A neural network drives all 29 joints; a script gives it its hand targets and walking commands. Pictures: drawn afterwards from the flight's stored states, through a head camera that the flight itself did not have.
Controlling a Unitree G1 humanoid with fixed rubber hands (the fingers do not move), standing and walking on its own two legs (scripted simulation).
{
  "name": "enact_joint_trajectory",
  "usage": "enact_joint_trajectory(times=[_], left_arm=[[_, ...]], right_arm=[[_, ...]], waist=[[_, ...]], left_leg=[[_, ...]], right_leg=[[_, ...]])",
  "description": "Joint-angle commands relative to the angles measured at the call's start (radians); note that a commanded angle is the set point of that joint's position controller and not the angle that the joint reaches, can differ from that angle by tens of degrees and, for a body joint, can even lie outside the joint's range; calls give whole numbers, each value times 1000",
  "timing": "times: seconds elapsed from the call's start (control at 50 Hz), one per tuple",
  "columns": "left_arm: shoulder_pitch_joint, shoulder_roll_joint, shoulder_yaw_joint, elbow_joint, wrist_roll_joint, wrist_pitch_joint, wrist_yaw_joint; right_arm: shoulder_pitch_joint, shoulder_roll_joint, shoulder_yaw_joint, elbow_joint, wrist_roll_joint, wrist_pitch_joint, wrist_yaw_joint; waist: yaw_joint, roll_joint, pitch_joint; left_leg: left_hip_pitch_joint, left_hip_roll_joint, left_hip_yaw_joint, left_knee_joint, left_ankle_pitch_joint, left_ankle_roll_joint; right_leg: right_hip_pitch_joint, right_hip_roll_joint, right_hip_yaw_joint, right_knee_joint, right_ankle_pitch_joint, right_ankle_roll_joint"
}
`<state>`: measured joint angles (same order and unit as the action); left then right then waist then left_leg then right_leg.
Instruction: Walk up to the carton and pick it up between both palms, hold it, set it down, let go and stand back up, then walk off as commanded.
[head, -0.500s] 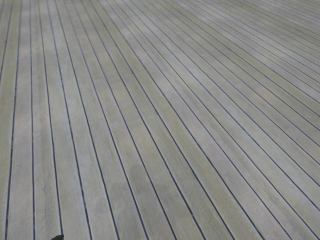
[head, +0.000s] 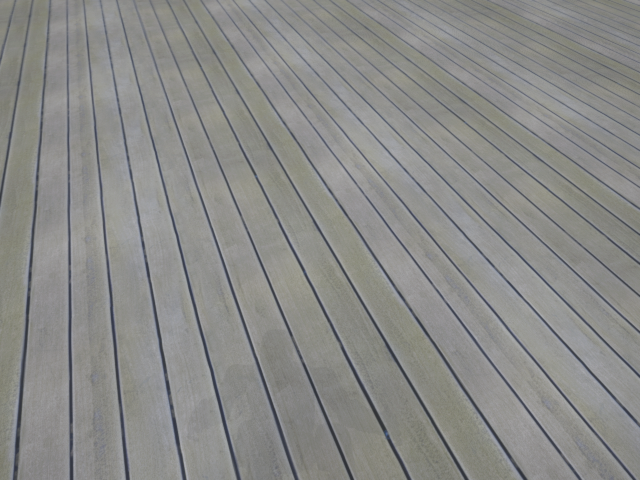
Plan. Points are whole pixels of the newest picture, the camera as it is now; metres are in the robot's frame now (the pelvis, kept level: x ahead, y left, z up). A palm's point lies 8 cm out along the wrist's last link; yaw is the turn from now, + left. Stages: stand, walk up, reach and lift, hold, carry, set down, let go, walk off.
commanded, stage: stand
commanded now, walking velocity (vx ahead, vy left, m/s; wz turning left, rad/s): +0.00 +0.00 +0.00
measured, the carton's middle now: out of the picture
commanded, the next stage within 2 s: none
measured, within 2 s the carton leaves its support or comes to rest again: neither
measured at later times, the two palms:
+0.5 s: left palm out of the picture +0.08 +0.29 -0.12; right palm out of the picture +0.08 -0.29 -0.12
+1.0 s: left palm out of the picture +0.09 +0.30 -0.11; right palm out of the picture +0.09 -0.30 -0.12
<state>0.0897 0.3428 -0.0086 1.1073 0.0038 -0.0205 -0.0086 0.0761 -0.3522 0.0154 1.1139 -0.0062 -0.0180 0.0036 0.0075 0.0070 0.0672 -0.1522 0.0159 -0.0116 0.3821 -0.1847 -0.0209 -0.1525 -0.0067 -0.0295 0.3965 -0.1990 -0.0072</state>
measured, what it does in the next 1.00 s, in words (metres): stands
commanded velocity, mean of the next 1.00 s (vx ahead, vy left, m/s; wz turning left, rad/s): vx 0.00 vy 0.00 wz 0.00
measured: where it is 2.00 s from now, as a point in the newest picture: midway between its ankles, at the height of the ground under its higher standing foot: outside the picture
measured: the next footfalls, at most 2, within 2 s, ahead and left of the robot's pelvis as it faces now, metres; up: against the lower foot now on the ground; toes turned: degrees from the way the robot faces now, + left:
none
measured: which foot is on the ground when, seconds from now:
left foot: down 0.00-1.00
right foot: down 0.00-1.00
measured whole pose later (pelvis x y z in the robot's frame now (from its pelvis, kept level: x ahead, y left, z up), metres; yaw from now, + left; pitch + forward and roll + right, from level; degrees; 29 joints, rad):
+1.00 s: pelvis +0.01 +0.00 +0.00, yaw +0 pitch -2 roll +0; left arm 0.09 0.35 -0.01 1.11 0.00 -0.02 -0.01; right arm 0.09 -0.36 0.01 1.12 -0.01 -0.01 0.00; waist 0.00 0.01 0.06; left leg -0.13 0.02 -0.01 0.35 -0.18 -0.02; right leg -0.13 -0.01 -0.03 0.37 -0.20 -0.01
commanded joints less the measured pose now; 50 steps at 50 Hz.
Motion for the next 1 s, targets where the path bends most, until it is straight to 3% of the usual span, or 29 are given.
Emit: enact_joint_trajectory(times=[0.0, 0.08, 0.16, 0.2, 0.22, 0.36, 0.4, 0.42, 0.46, 0.52, 0.68, 0.76, 0.78, 0.84, 0.96, 0.98], left_arm=[[-48, 210, 40, -60, -3, -17, 13], [-42, 213, 42, -52, 0, -15, 13], [-39, 206, 40, -50, 1, -17, 12], [-42, 215, 41, -51, 3, -14, 12], [-48, 215, 43, -56, 0, -14, 13], [-37, 216, 44, -55, -3, -15, 13], [-28, 213, 42, -54, -1, -16, 13], [-45, 220, 44, -56, 0, -16, 14], [-36, 205, 39, -55, -1, -16, 13], [-34, 217, 42, -57, -2, -14, 13], [-33, 214, 43, -55, -4, -13, 13], [-37, 214, 43, -52, -2, -13, 15], [-28, 217, 41, -51, -4, -16, 15], [-30, 213, 40, -51, 0, -14, 14], [-31, 217, 43, -51, 3, -15, 15], [-41, 229, 44, -52, 3, -12, 15]], right_arm=[[-47, -198, -40, -56, -1, -19, -10], [-49, -196, -38, -49, 1, -18, -11], [-48, -198, -42, -53, -2, -17, -12], [-50, -207, -45, -54, -5, -16, -10], [-43, -196, -42, -54, -2, -17, -10], [-43, -206, -43, -48, -1, -18, -11], [-32, -198, -41, -49, -4, -19, -11], [-36, -200, -44, -54, -2, -18, -11], [-42, -194, -42, -53, -1, -19, -11], [-34, -207, -43, -45, -4, -17, -11], [-26, -209, -45, -47, 2, -15, -10], [-38, -207, -46, -52, -3, -16, -13], [-29, -202, -42, -48, -5, -16, -11], [-39, -205, -45, -48, -2, -18, -13], [-36, -214, -49, -47, -1, -14, -10], [-33, -202, -44, -50, -4, -13, -12]], waist=[[-6, -21, -94], [-3, 7, -80], [-6, -15, -87], [-2, 11, -79], [-6, -14, -84], [1, 8, -90], [3, 3, -110], [-11, -4, -89], [-2, -23, -101], [-3, 12, -94], [-5, -21, -85], [-3, 2, -87], [-1, -32, -81], [-3, 1, -77], [-3, 0, -92], [-7, -27, -81]], left_leg=[[14, 106, -91, -78, 60, 46], [13, 108, -93, -83, 72, 51], [16, 109, -94, -83, 76, 49], [15, 103, -88, -87, 67, 44], [20, 102, -89, -89, 76, 39], [15, 107, -92, -81, 111, 44], [28, 107, -86, -73, 120, 48], [15, 104, -87, -80, 123, 44], [29, 107, -91, -82, 118, 43], [28, 106, -87, -76, 118, 43], [25, 105, -89, -85, 117, 41], [27, 109, -95, -91, 117, 45], [38, 111, -93, -96, 127, 45], [31, 112, -93, -92, 120, 45], [38, 107, -88, -84, 133, 42], [34, 109, -86, -90, 134, 41]], right_leg=[[15, -120, 111, -92, 70, -23], [18, -122, 113, -102, 61, -22], [23, -120, 104, -103, 64, -20], [7, -123, 111, -103, 60, -23], [6, -115, 109, -103, 50, -15], [27, -124, 113, -100, 94, -20], [43, -126, 107, -98, 104, -22], [32, -123, 107, -97, 118, -23], [26, -122, 103, -98, 113, -19], [39, -127, 110, -98, 120, -23], [25, -122, 107, -103, 112, -18], [35, -127, 111, -104, 110, -22], [28, -123, 105, -102, 107, -17], [14, -127, 108, -101, 106, -23], [32, -128, 105, -101, 134, -23], [30, -125, 99, -103, 133, -18]])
